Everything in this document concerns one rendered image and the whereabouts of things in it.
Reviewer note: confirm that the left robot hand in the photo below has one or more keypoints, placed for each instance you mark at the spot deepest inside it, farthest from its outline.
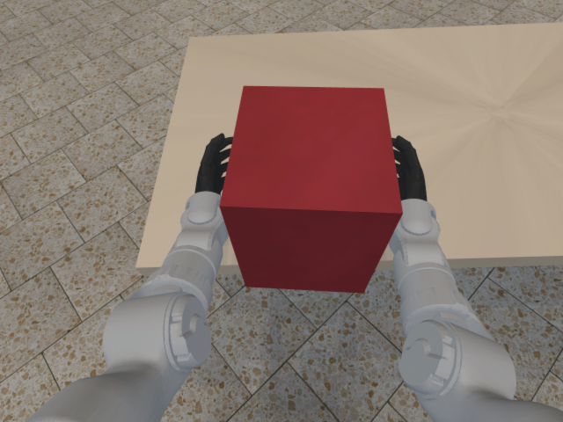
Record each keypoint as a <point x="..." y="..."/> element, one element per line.
<point x="209" y="178"/>

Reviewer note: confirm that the table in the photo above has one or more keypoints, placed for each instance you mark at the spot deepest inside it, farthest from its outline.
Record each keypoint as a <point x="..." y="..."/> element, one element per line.
<point x="481" y="104"/>

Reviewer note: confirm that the robot left forearm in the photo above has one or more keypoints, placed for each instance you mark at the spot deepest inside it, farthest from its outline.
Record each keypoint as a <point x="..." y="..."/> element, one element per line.
<point x="193" y="261"/>

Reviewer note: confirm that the robot right forearm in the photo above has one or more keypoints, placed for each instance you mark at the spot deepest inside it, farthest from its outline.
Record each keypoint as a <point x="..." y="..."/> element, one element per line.
<point x="425" y="283"/>

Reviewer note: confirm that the right robot hand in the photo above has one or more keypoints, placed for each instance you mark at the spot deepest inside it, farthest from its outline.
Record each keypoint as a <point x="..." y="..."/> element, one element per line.
<point x="411" y="181"/>

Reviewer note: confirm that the robot right upper arm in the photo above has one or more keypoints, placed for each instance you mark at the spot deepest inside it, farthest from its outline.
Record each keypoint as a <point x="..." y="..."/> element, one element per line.
<point x="460" y="376"/>

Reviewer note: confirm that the robot left upper arm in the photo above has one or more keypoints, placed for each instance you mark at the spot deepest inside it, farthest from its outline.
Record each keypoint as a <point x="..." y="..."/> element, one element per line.
<point x="151" y="344"/>

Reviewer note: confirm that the carton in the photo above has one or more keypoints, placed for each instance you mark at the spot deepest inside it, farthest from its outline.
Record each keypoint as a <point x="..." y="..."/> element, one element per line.
<point x="310" y="197"/>

